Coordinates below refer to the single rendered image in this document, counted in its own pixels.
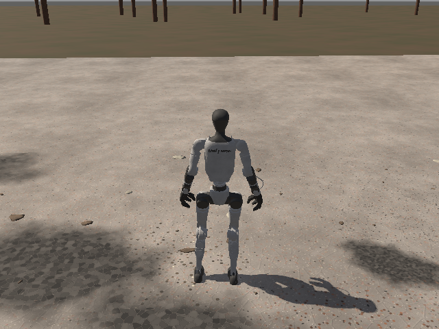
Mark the robot left forearm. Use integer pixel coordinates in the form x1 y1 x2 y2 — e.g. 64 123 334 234
181 166 194 194

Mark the robot right forearm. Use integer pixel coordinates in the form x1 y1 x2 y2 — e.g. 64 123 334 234
246 166 261 196

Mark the robot left upper arm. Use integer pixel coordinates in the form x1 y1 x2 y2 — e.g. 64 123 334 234
187 138 206 176

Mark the robot left thigh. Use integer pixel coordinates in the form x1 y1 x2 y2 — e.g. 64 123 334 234
196 191 210 240

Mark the robot right upper arm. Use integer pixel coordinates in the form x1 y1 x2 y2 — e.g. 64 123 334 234
235 139 253 177

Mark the robot left hand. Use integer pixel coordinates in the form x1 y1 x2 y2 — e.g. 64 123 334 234
180 191 195 208

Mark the robot right hand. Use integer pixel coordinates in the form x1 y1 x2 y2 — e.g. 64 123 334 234
247 194 263 211

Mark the humanoid robot head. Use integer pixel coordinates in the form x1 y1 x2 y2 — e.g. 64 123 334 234
209 109 232 143

